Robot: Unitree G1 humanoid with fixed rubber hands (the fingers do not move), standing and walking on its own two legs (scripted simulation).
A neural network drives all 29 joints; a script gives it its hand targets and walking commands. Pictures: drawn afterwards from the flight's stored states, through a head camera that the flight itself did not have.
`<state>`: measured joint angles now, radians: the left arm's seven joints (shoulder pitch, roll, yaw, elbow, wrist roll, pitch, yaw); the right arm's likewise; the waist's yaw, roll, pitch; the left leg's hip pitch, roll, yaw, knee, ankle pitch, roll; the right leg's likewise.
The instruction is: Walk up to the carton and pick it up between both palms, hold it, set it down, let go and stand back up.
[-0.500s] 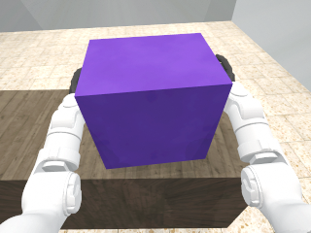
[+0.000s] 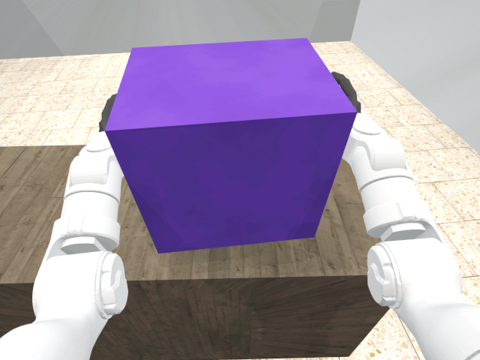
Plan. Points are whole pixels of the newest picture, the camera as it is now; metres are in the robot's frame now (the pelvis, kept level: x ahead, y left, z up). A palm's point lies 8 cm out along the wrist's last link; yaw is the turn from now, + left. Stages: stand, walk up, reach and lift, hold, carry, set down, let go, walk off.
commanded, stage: reach and lift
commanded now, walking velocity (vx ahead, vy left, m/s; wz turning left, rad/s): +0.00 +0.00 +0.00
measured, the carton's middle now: (230, 149) +0.41 +0.03 +0.17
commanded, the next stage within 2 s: hold in 0.06 s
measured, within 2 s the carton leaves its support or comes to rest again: neither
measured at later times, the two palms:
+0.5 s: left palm (112, 135) +0.39 +0.22 +0.22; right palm (352, 119) +0.41 -0.16 +0.23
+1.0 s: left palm (111, 129) +0.38 +0.21 +0.23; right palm (362, 110) +0.39 -0.17 +0.25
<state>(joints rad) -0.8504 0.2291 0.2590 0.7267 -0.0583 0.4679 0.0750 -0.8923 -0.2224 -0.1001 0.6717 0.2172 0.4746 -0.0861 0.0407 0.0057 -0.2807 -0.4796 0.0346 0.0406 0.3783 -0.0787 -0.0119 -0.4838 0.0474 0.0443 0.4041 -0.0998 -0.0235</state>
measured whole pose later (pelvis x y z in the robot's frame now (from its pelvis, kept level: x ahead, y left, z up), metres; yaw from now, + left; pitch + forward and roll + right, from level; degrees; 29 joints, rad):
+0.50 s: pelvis +0.00 +0.00 +0.00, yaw +0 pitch +8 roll +0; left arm -0.83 0.23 0.25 0.65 -0.06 0.58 0.08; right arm -0.88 -0.22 -0.10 0.63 0.24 0.55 -0.11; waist 0.03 0.01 -0.28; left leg -0.43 0.03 0.04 0.37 -0.08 -0.01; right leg -0.44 0.05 0.04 0.40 -0.10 -0.02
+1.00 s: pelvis +0.00 +0.00 +0.00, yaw +0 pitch +8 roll +0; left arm -0.84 0.23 0.27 0.64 -0.05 0.63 0.07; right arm -0.90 -0.22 -0.11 0.63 0.24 0.61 -0.12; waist 0.01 0.01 -0.31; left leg -0.42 0.03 0.04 0.37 -0.08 -0.01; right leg -0.43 0.05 0.04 0.40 -0.10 -0.02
